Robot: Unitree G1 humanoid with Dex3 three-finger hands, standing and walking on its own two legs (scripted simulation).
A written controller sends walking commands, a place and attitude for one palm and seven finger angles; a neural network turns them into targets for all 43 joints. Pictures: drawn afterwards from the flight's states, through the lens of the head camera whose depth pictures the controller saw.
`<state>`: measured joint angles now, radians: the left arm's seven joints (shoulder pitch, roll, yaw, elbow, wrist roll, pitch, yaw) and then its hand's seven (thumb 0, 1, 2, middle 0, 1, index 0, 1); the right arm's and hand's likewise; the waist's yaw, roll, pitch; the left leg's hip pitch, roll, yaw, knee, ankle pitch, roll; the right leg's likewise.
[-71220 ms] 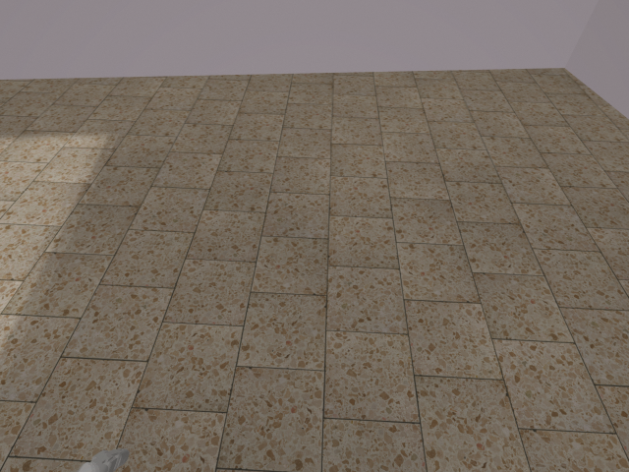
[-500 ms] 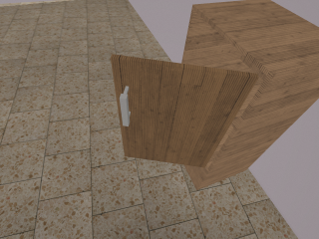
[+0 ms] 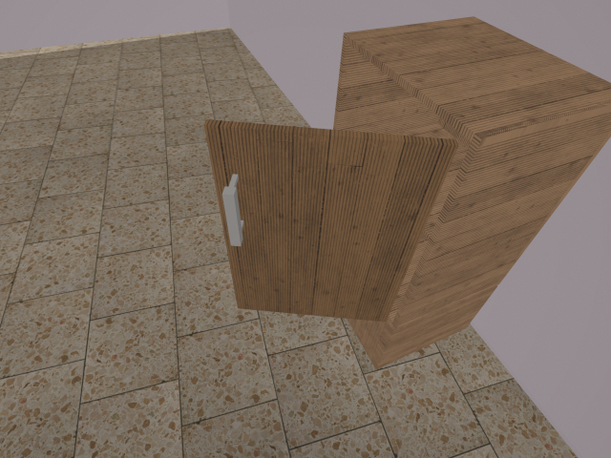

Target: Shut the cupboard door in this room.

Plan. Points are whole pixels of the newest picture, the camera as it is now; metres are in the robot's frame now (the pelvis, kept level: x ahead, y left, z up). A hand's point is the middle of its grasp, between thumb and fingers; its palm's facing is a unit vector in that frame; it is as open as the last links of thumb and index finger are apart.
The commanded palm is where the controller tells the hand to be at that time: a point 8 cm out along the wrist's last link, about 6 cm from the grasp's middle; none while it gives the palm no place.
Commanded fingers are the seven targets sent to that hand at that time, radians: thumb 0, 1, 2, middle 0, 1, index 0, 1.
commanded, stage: come to a stop and stand still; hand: left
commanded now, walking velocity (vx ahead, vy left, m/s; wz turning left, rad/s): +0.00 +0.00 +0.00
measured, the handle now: (235, 210) +0.55 +0.17 -0.04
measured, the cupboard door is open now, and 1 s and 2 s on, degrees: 61 61 61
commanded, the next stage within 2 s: look again from close up in 0.20 s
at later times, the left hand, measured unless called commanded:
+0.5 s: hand out of the picture -0.01 +0.18 -0.18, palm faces +0.03 -0.98 -0.22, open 7.3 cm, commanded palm none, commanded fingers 0.00 0.90 0.90 -0.20 -0.30 -0.20 -0.30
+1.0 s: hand out of the picture +0.05 +0.17 -0.18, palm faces +0.01 -0.98 -0.22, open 7.3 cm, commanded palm none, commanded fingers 0.00 0.90 0.90 -0.20 -0.30 -0.20 -0.30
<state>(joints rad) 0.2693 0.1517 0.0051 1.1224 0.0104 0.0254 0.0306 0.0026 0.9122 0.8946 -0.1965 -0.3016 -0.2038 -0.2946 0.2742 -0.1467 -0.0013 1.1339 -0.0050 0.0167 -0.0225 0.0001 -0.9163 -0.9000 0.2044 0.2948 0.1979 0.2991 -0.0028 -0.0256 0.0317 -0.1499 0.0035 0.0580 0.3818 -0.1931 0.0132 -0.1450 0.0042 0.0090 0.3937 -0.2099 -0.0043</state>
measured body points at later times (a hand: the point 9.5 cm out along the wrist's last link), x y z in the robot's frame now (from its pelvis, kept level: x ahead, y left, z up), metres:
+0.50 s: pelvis +0.00 +0.01 -0.01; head +0.01 -0.01 +0.44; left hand -0.01 +0.23 -0.16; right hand +0.00 -0.20 -0.18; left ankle +0.01 +0.11 -0.74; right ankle +0.00 -0.12 -0.74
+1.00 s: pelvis +0.03 -0.01 -0.01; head +0.05 -0.02 +0.44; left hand +0.05 +0.22 -0.16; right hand +0.05 -0.24 -0.17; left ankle +0.01 +0.11 -0.74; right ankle +0.00 -0.12 -0.74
